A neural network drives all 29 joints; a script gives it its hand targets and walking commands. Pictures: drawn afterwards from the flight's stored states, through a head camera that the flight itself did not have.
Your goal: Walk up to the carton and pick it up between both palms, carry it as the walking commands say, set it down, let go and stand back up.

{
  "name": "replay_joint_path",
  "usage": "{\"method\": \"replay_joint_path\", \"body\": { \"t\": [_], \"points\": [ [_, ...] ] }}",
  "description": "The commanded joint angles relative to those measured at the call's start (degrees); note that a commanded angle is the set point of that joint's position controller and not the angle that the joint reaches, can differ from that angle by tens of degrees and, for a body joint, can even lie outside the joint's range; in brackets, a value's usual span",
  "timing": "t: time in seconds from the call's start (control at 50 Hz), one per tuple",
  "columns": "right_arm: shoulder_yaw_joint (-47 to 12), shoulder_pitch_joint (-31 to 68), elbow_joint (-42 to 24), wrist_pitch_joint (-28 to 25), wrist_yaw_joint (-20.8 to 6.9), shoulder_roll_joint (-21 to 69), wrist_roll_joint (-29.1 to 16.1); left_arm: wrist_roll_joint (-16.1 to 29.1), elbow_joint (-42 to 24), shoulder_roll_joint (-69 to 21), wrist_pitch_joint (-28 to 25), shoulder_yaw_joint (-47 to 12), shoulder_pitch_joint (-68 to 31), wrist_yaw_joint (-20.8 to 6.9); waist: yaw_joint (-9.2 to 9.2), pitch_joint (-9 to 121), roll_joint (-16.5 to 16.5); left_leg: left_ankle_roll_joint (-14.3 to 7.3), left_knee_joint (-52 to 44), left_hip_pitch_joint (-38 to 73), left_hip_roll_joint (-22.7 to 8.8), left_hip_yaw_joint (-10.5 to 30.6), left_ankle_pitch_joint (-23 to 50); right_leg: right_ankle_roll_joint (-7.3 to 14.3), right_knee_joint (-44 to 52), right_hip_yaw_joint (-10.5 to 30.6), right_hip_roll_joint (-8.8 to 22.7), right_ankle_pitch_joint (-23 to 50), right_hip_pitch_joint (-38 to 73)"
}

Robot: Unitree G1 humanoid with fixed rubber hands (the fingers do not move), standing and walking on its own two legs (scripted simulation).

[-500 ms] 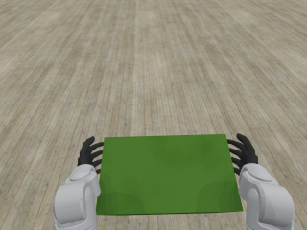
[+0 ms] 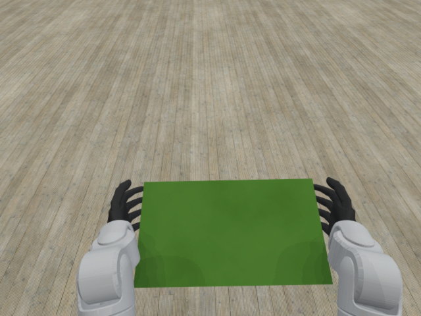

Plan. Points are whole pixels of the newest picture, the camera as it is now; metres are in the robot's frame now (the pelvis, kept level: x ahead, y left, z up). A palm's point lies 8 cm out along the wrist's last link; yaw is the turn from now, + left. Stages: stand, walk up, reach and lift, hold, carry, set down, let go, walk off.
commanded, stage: carry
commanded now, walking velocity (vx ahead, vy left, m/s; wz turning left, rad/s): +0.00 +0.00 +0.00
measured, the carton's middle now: (226, 239) +0.29 +0.00 -0.01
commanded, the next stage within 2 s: none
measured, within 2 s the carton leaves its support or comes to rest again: neither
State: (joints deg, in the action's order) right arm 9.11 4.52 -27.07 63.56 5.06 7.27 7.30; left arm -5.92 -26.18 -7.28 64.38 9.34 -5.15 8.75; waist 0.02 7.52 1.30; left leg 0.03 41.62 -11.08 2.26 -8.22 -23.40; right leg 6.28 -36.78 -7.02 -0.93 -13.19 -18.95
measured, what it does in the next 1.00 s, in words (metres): walks ahead: left foot, then right foot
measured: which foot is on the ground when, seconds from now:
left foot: up 0.00-0.08, down 0.10-0.36, up 0.38-0.56, down 0.58-1.00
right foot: down 0.00-0.12, up 0.14-0.34, down 0.36-0.60, up 0.62-1.00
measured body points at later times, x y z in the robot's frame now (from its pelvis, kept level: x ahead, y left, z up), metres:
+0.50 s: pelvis +0.15 +0.10 -0.02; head +0.18 +0.14 +0.43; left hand +0.42 +0.29 +0.04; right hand +0.43 -0.07 +0.07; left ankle +0.03 +0.19 -0.64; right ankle +0.08 -0.02 -0.73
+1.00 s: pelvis +0.30 +0.23 -0.01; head +0.32 +0.24 +0.44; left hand +0.59 +0.42 +0.08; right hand +0.58 +0.05 +0.07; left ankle +0.20 +0.23 -0.73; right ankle +0.27 +0.12 -0.72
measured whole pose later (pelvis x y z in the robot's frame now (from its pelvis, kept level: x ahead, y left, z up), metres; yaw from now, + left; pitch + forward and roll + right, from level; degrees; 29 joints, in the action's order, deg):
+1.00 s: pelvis +0.30 +0.23 -0.01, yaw +0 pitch +6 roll -4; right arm 10.5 5.3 -22.2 57.0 4.0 7.4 7.2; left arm -7.2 -22.5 -7.4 56.7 9.5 -7.6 7.9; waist 0.6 3.7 2.9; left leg 1.7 34.1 -13.8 7.0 -1.9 -20.8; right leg 1.7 -41.1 -5.6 -2.7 -23.2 -23.3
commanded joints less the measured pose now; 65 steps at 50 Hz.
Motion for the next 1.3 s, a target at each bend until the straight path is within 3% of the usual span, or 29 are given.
{"method": "replay_joint_path", "body": {
  "t": [0.0, 0.06, 0.14, 0.2, 0.24, 0.26, 0.28, 0.3, 0.34, 0.36, 0.4, 0.44, 0.48, 0.5, 0.54, 0.56, 0.78, 0.9, 0.94, 0.96, 0.98, 1.0, 1.02, 1.08, 1.12, 1.16, 1.22, 1.24, 1.28],
  "points": [
    [-37.89, 18.75, 0.28, 2.8, -9.94, 37.82, -22.0, 20.07, -3.29, -39.64, 1.46, -40.78, -23.31, -12.84, -2.34, 15.3, -10.36, 3.97, -20.51, -11.17, -1.98, 1.85, 8.5, 2.43, -7.19, 7.52, 12.83, 67.39, 28.46],
    [-26.77, 16.3, 19.95, -2.25, -11.98, 33.62, -15.95, 14.53, 11.01, -34.13, -3.22, -35.35, -25.44, -13.89, -1.62, 13.58, 20.19, 0.43, -12.13, 28.18, -12.85, 12.75, 98.74, -3.15, -19.8, -3.04, -1.07, -15.92, -19.12],
    [-34.1, 26.51, 4.0, -7.43, -13.51, 42.87, -20.76, 20.27, -4.27, -44.44, -8.46, -43.98, -36.23, -14.28, -1.09, 3.51, 10.51, 2.1, -15.85, 28.36, -14.25, 12.64, 97.06, -2.94, -17.23, -2.61, -4.43, -14.57, -27.03],
    [-32.15, 30.28, 7.07, -10.38, -13.8, 40.07, -19.81, 16.58, 6.68, -43.47, -10.63, -38.62, -31.68, -13.81, -0.13, 7.48, 12.31, 14.62, -17.1, 22.78, -9.29, 6.12, 110.98, -3.49, -10.06, -9.11, -6.75, -16.51, -12.75],
    [-46.23, 25.15, -15.81, -6.94, -12.35, 48.56, -27.53, 25.71, -18.85, -52.71, -6.9, -51.68, -33.74, -12.96, -0.25, 11.73, 11.42, 21.64, -9.27, 20.96, -6.64, 1.41, 124.67, -4.45, 3.13, -16.22, -8.18, -14.27, -3.4],
    [-44.71, 24.55, -12.84, -5.15, -11.71, 45.32, -25.86, 23.5, -11.64, -50.47, -4.86, -48.42, -28.16, -12.8, 1.25, 13.89, 4.7, 21.98, 1.65, 12.89, -5.07, 1.01, 117.57, -2.3, 10.59, -13.57, -6.57, -4.01, 6.83],
    [-46.09, 25.39, -12.8, -3.7, -11.45, 44.67, -26.31, 23.82, -12.64, -51.78, -3.76, -48.55, -25.87, -13.0, 5.79, 18.0, -0.54, 26.2, 30.82, -0.71, -0.11, -2.46, 101.5, 7.12, 18.96, -4.7, 4.68, 14.71, 23.27],
    [-46.69, 25.54, -13.56, -2.15, -11.21, 44.61, -27.57, 23.52, -10.28, -51.4, -2.63, -47.72, -22.79, -13.05, 5.37, 23.41, -32.18, 16.64, 65.4, -25.1, 0.75, 9.79, -10.27, 17.49, 5.6, 23.19, 26.15, 57.23, 36.94],
    [-44.52, 25.76, -6.57, -0.44, -11.45, 44.44, -26.6, 23.12, -9.12, -46.71, -0.7, -45.75, -23.7, -13.05, 2.54, 16.85, -18.51, 6.62, 56.14, -35.85, -2.24, 25.53, -29.16, 15.81, 4.63, 30.51, 23.79, 59.08, 30.1],
    [-43.2, 25.99, -5.67, 0.27, -11.24, 42.59, -25.48, 21.98, -6.94, -46.74, 0.34, -45.08, -22.8, -12.96, 0.98, 9.83, -8.46, 3.83, 45.74, -34.77, -2.2, 22.17, -23.94, 10.93, 6.43, 25.09, 19.85, 51.63, 26.17],
    [-42.01, 21.39, -6.44, 0.74, -11.52, 45.01, -24.78, 23.1, -9.57, -47.07, 0.71, -46.56, -23.87, -13.33, 0.71, 9.58, -10.24, 0.77, 21.6, -44.28, -3.62, 15.77, -26.33, 5.45, 1.17, 19.83, 19.12, 48.25, 36.0],
    [-31.36, 15.96, 10.81, -0.91, -11.6, 38.15, -15.95, 19.16, 2.64, -40.03, -0.86, -41.38, -27.07, -14.7, -0.65, 11.43, -8.35, 2.19, -0.33, -22.72, -2.82, 7.43, -8.73, 1.26, 2.04, 7.02, 15.23, 45.93, 23.2],
    [-39.14, 16.34, -2.7, -1.29, -12.24, 47.6, -21.54, 26.04, -15.01, -49.1, -1.42, -50.73, -30.05, -14.49, -1.07, 15.26, -2.88, 3.68, -18.69, -5.46, 1.07, -1.36, 23.84, -3.32, -5.41, -0.4, 10.5, 35.29, 17.09],
    [-38.63, 16.42, -2.14, -0.72, -12.24, 47.88, -21.86, 26.46, -16.39, -49.26, -0.59, -52.21, -32.03, -14.3, -1.29, 16.9, 3.84, 4.31, -16.01, 3.89, -0.95, 3.39, 36.41, -4.26, -10.8, -0.72, 7.86, 22.58, 8.83],
    [-15.74, 14.91, 33.36, -6.62, -14.37, 27.33, -6.69, 5.89, 19.24, -27.8, -6.23, -27.78, -25.78, -15.15, -1.24, 12.31, 22.43, 1.12, -12.22, 18.48, -15.0, 22.1, 96.95, -6.15, -26.45, 1.62, -1.99, -22.97, -17.27],
    [-26.58, 20.77, 18.84, -7.78, -14.02, 38.48, -14.82, 14.19, 11.29, -39.44, -7.68, -37.35, -29.8, -14.72, -0.13, 13.34, 13.94, -0.73, -12.29, 15.38, -17.84, 24.36, 99.77, -5.5, -25.34, 6.88, -2.29, -22.01, -13.17],
    [-37.39, 22.98, -0.3, -14.75, -12.95, 40.72, -19.82, 20.12, 1.61, -47.84, -14.56, -44.67, -23.08, -14.06, -0.9, 17.6, 3.24, 3.38, -12.85, 28.14, -13.93, 17.61, 86.47, -4.78, -15.43, 2.5, -2.39, -10.33, -16.2],
    [-43.24, 23.16, -7.77, -4.39, -11.71, 42.14, -23.67, 21.97, -9.07, -47.3, -4.23, -47.86, -26.22, -12.81, 0.13, 10.57, 5.39, 16.36, -9.69, 13.16, -6.36, 7.9, 101.81, -3.98, 5.9, -7.32, -5.05, -7.71, 0.86],
    [-44.3, 25.05, -9.67, -0.88, -10.63, 41.13, -24.77, 21.75, -5.88, -46.62, -0.43, -44.85, -20.19, -12.69, 3.07, 17.26, -1.83, 16.56, 14.73, 1.87, -0.74, 7.34, 73.03, 5.33, 12.91, 7.13, 6.44, 21.42, 16.08],
    [-42.16, 24.83, -4.52, -0.22, -10.45, 38.43, -23.29, 19.73, -1.15, -43.61, -0.37, -41.2, -19.69, -12.95, 3.3, 18.5, -23.36, 12.98, 35.64, -16.95, 1.3, 10.8, 5.33, 13.25, 8.01, 22.8, 19.68, 51.66, 26.75],
    [-26.9, 25.8, 15.58, -3.0, -11.12, 24.93, -13.23, 8.67, 18.95, -29.2, -2.59, -26.58, -17.45, -13.73, 1.62, 18.01, -21.48, 8.66, 33.52, -24.05, -0.65, 16.64, -19.33, 14.55, 5.43, 26.55, 22.09, 61.97, 28.07],
    [-24.11, 25.7, 28.6, -5.75, -11.88, 23.65, -10.39, 6.24, 32.18, -27.25, -5.36, -23.62, -17.57, -15.0, 1.03, 16.7, -14.55, 5.45, 24.85, -22.54, -1.77, 16.56, -18.86, 11.79, 5.62, 22.93, 20.55, 59.65, 25.28],
    [-28.98, 27.33, 20.87, -6.81, -12.64, 28.87, -13.69, 8.89, 21.27, -31.89, -7.21, -28.48, -20.43, -15.08, 0.57, 11.6, -7.69, 3.63, 17.04, -15.04, -0.62, 12.74, -11.55, 8.77, 9.83, 18.01, 17.1, 53.17, 14.7],
    [-32.06, 26.07, 12.06, -7.62, -12.56, 38.13, -15.3, 16.74, 8.29, -40.5, -8.11, -37.7, -29.11, -16.38, -0.34, 7.37, -9.97, 2.61, -18.18, -9.54, -1.98, 6.55, 4.63, 1.53, 4.02, 9.02, 11.54, 46.52, 15.74],
    [-17.74, 28.43, 34.35, -13.37, -13.56, 28.17, -5.52, 8.74, 31.84, -31.91, -13.12, -25.93, -30.68, -17.52, 0.22, 14.75, -1.29, 4.05, -16.26, 9.13, -4.42, 9.78, 42.65, -3.4, -3.73, 5.79, 7.35, 30.69, 4.15],
    [-26.57, 25.88, 20.83, -16.82, -14.28, 37.85, -12.56, 13.59, 17.81, -39.37, -16.39, -34.58, -31.01, -17.4, -0.37, 13.13, 19.11, 2.79, -9.64, 25.12, -14.36, 17.57, 97.87, -4.16, -16.03, 4.26, -0.74, -17.25, -15.93],
    [-34.75, 33.09, 4.05, -18.0, -14.39, 44.48, -18.93, 19.86, 1.42, -47.54, -17.58, -42.69, -37.82, -16.69, -0.77, 13.57, 12.57, -0.38, -10.18, 26.5, -15.9, 14.85, 90.73, -4.57, -15.72, 1.53, -0.77, -14.86, -18.11],
    [-25.4, 33.09, 22.3, -19.38, -14.84, 36.9, -13.16, 13.83, 15.99, -39.52, -19.46, -34.25, -39.61, -16.27, -0.53, 14.88, 13.08, 1.62, -9.88, 28.6, -15.34, 14.37, 92.81, -4.06, -17.42, 0.96, -1.03, -13.36, -18.8],
    [-26.89, 34.78, 16.49, -20.77, -14.62, 36.61, -13.71, 14.99, 14.65, -41.84, -20.46, -35.71, -38.61, -16.19, -0.56, 16.03, 9.24, 2.29, -10.94, 26.69, -14.81, 15.44, 91.63, -4.15, -15.39, 1.58, -1.37, -11.99, -15.23]
  ]
}}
